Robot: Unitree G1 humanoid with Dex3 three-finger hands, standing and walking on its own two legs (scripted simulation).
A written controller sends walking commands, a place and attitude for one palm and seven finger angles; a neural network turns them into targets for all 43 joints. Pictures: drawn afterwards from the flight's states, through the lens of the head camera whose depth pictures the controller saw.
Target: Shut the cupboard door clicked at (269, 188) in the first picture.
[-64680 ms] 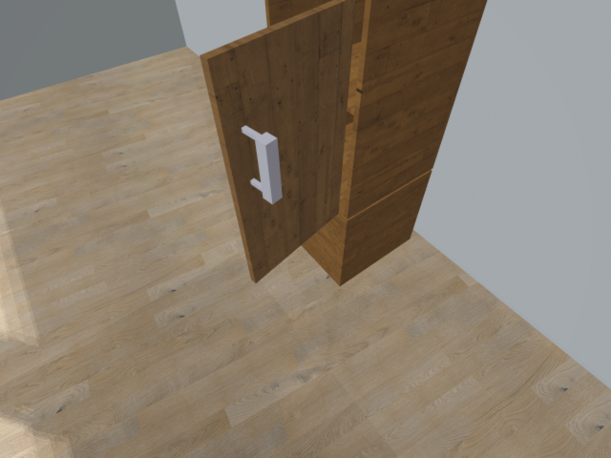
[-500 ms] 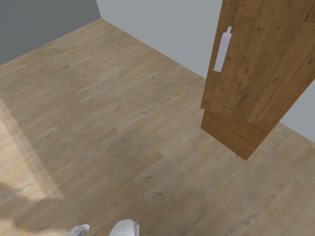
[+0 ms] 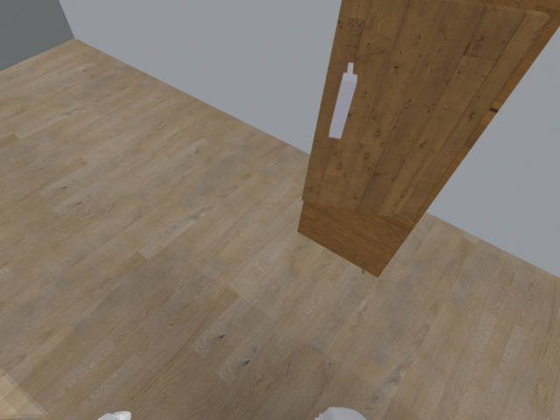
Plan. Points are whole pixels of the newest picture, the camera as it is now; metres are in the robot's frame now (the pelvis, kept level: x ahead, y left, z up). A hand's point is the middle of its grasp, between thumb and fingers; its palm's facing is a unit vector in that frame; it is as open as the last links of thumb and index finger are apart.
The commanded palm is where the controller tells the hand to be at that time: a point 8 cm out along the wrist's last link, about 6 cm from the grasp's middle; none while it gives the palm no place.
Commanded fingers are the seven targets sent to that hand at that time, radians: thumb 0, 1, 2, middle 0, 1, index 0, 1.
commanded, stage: turn to face it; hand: left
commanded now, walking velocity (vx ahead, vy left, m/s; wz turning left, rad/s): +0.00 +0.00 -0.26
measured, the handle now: (342, 101) +0.70 -0.08 +0.04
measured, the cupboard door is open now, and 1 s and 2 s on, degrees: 22 22 22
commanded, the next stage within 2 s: take the last steps up to it in 0.06 s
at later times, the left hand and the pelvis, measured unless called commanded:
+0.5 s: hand out of the picture +0.12 +0.16 -0.19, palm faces -0.10 -0.98 -0.15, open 7.3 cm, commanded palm none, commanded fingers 0.00 0.90 0.90 -0.20 -0.30 -0.20 -0.30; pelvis +0.06 -0.02 -0.01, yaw -7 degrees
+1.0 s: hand (272, 293) +0.36 +0.03 -0.19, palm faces -0.31 -0.93 -0.19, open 7.4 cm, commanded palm none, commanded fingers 0.00 0.90 0.90 -0.20 -0.30 -0.20 -0.30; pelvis +0.21 -0.12 -0.03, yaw -14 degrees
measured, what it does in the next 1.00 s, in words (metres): walks ahead: right foot, then left foot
